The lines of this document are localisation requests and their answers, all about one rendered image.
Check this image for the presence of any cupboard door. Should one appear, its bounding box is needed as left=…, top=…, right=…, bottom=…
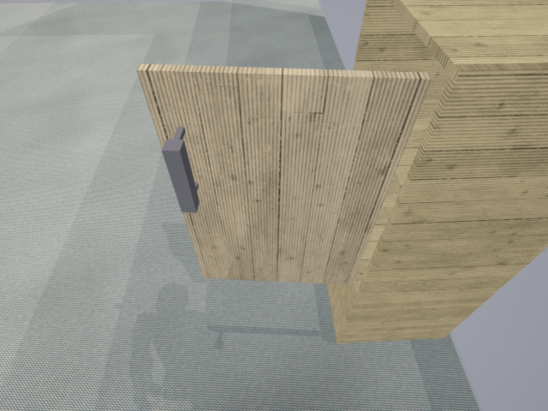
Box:
left=137, top=64, right=432, bottom=285

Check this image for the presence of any handle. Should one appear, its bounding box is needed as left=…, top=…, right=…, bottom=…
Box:
left=162, top=127, right=200, bottom=213

